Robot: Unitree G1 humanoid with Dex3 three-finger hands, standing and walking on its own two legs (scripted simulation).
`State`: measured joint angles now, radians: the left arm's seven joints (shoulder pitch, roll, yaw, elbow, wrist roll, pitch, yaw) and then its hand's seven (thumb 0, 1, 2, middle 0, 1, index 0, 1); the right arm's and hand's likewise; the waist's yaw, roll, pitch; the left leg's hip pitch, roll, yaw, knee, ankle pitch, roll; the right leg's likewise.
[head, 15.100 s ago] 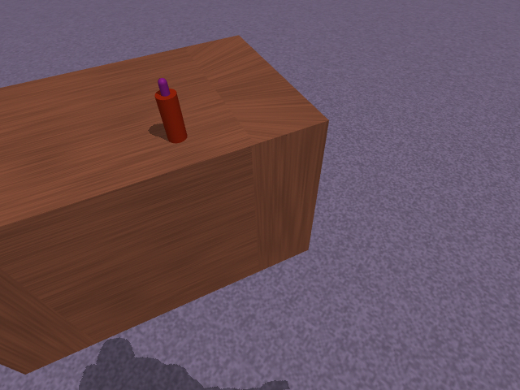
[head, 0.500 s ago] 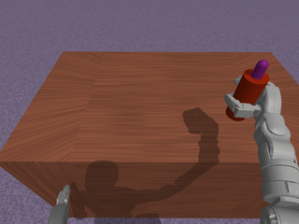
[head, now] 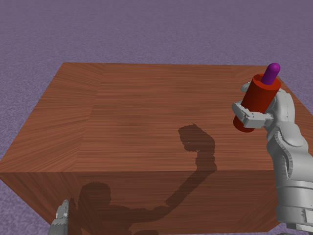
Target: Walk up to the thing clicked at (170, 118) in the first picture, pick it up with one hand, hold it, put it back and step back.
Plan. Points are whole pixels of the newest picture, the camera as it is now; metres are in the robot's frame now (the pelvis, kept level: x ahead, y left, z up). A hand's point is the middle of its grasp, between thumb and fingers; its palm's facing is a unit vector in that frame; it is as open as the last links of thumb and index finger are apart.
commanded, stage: lift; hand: right
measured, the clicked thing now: (257, 98) +0.36 -0.19 +0.22
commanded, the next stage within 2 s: hold in 0.22 s
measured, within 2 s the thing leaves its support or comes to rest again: neither
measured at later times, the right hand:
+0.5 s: hand (255, 102) +0.35 -0.18 +0.22, palm faces +0.17 +0.99 -0.01, open 7.6 cm
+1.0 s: hand (259, 102) +0.34 -0.18 +0.22, palm faces +0.17 +0.99 -0.01, open 7.6 cm
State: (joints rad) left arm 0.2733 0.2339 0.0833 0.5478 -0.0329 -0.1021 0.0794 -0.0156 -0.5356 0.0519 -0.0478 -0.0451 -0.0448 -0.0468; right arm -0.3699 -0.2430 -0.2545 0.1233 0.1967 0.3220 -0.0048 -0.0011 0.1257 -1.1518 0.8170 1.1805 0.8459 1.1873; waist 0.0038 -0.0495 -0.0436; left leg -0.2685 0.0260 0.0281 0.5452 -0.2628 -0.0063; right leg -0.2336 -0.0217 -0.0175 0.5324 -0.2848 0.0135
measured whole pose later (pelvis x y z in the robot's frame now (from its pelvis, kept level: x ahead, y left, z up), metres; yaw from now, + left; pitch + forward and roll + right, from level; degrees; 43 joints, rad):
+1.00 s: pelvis +0.01 +0.00 +0.00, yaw -1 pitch -2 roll +0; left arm 0.24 0.24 0.10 0.65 -0.03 -0.18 0.07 -0.02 -0.54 0.05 -0.06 -0.05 -0.05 -0.05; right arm -0.32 -0.25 -0.29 -0.14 0.22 0.56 0.01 0.00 0.13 -1.15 0.82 1.18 0.85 1.19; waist -0.01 -0.07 -0.05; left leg -0.21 0.03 0.04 0.50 -0.26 -0.01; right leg -0.18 -0.02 0.00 0.49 -0.28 0.01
